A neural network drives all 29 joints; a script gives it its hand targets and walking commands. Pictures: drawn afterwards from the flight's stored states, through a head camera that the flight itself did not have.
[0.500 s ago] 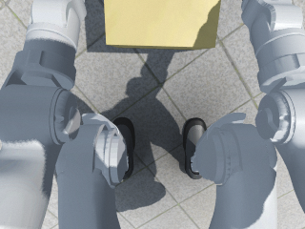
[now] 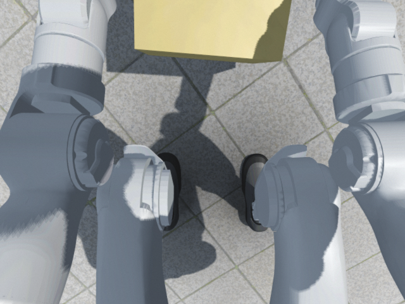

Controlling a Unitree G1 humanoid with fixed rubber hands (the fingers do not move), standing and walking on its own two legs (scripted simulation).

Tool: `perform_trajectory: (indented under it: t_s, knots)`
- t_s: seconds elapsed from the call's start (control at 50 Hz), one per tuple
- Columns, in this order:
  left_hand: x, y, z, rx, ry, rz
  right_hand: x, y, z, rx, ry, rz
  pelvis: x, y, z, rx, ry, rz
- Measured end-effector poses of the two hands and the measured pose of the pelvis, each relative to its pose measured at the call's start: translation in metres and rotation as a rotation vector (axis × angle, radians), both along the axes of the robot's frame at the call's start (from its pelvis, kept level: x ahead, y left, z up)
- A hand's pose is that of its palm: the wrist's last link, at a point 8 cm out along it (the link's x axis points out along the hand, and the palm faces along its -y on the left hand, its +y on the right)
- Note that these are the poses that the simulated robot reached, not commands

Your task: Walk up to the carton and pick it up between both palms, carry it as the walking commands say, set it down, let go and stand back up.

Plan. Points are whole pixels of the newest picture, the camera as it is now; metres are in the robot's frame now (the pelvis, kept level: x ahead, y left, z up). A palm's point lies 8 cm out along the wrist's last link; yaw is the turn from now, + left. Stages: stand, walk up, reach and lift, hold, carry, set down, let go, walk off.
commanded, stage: reach and lift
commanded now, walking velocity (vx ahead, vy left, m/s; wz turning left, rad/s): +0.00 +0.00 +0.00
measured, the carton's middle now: out of the picture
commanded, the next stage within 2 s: none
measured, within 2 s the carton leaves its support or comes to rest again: neither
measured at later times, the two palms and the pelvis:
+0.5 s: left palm out of the picture +0.56 +0.16 -0.10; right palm out of the picture +0.55 -0.13 -0.11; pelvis -0.01 +0.01 +0.04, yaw +1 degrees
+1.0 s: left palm out of the picture +0.54 +0.17 -0.04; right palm out of the picture +0.53 -0.12 -0.05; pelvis -0.02 +0.00 +0.08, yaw +1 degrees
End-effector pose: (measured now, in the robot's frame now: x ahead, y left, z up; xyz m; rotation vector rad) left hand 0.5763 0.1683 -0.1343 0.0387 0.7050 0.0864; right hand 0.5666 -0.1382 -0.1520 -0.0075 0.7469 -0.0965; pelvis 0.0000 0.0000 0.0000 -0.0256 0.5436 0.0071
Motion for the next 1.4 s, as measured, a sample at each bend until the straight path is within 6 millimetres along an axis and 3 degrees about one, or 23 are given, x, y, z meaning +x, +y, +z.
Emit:
perform_trajectory:
  t_s: [0.2,0.34,0.58,0.76,1.02,1.24,1.4]
  knots:
    - [-0.007,0.003,-0.009,0.036,0.008,0.089,0.0,0.013,0.001,-0.041,0.009,-0.028,0.004,0.003,0.016,-0.008,0.008,0.008]
    - [-0.004,-0.002,0.014,0.062,-0.032,0.12,0.0,0.016,0.021,-0.095,-0.026,-0.091,0.005,0.007,0.024,-0.02,-0.014,0.021]
    - [-0.023,-0.008,0.051,0.062,-0.032,0.109,-0.021,0.01,0.057,-0.082,-0.029,-0.106,-0.013,0.006,0.043,-0.009,-0.058,0.022]
    - [-0.027,-0.008,0.076,0.07,-0.062,0.125,-0.021,0.011,0.082,-0.067,-0.061,-0.113,-0.022,0.001,0.053,0.002,-0.068,0.02]
    - [-0.04,-0.002,0.101,0.07,-0.051,0.14,-0.035,0.018,0.107,-0.074,-0.052,-0.127,-0.021,0.001,0.08,0.002,-0.079,0.023]
    - [-0.046,-0.006,0.141,0.068,-0.071,0.133,-0.044,0.014,0.145,-0.078,-0.073,-0.136,-0.027,0.008,0.1,-0.01,-0.126,0.028]
    - [-0.055,-0.007,0.158,0.067,-0.074,0.136,-0.051,0.013,0.166,-0.079,-0.077,-0.142,-0.032,0.01,0.111,-0.007,-0.146,0.027]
